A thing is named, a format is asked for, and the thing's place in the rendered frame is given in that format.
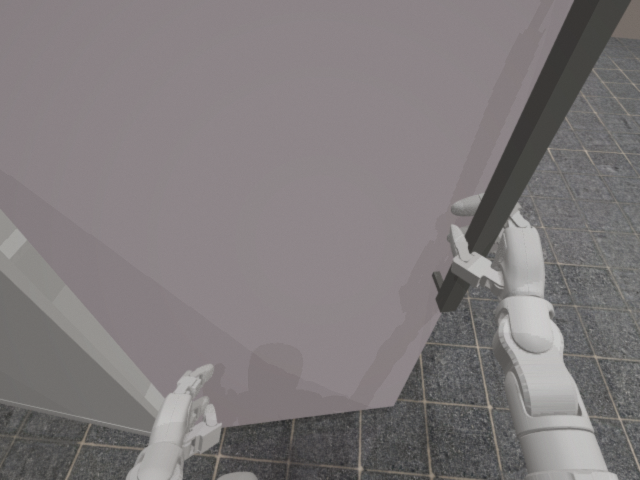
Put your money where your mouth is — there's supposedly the robot left hand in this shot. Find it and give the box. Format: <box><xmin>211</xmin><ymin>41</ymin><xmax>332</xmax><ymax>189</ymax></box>
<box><xmin>148</xmin><ymin>364</ymin><xmax>222</xmax><ymax>461</ymax></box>

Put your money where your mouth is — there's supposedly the robot right forearm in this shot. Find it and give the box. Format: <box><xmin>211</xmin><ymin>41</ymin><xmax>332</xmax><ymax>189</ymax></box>
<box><xmin>492</xmin><ymin>295</ymin><xmax>619</xmax><ymax>480</ymax></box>

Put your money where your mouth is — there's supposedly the handle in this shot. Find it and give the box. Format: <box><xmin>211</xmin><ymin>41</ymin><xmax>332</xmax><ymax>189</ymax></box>
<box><xmin>432</xmin><ymin>0</ymin><xmax>631</xmax><ymax>313</ymax></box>

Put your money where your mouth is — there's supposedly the fridge door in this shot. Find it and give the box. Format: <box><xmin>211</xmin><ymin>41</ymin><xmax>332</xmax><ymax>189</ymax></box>
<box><xmin>0</xmin><ymin>0</ymin><xmax>574</xmax><ymax>428</ymax></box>

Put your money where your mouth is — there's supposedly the robot right hand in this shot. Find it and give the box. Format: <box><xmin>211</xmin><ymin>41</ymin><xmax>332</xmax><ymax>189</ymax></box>
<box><xmin>447</xmin><ymin>193</ymin><xmax>545</xmax><ymax>303</ymax></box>

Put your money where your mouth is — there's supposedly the robot left forearm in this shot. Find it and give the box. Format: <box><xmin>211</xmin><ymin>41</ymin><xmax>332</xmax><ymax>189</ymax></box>
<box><xmin>126</xmin><ymin>442</ymin><xmax>184</xmax><ymax>480</ymax></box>

